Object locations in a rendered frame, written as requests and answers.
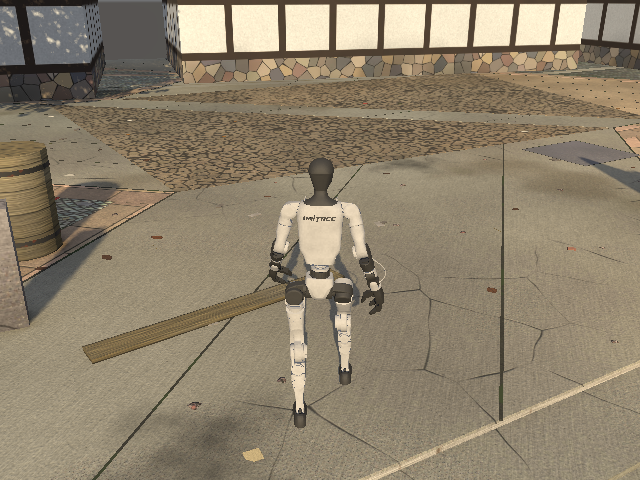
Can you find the robot right thigh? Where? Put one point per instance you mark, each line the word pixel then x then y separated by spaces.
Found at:
pixel 342 293

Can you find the left robot shin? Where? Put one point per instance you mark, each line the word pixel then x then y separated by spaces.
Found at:
pixel 298 378

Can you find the robot right hand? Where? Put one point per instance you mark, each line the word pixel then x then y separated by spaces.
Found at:
pixel 378 300

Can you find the left robot upper arm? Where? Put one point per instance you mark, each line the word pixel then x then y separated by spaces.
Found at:
pixel 288 211

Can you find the robot right forearm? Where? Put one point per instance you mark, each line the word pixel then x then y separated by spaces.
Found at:
pixel 369 271

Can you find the robot left hand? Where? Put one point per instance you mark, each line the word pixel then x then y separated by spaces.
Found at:
pixel 282 269

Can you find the right robot upper arm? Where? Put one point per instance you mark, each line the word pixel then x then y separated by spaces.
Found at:
pixel 352 212

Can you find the robot left forearm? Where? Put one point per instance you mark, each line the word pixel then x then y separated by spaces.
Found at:
pixel 275 259

